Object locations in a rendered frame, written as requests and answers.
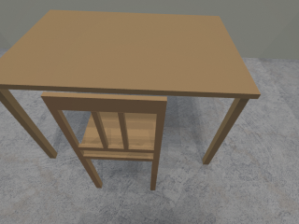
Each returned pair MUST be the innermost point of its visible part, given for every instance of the chair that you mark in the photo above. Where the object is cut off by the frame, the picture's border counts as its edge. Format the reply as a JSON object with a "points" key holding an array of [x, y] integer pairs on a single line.
{"points": [[120, 128]]}

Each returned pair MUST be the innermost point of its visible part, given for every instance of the table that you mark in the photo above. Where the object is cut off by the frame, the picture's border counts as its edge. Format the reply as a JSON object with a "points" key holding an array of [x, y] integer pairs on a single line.
{"points": [[127, 53]]}

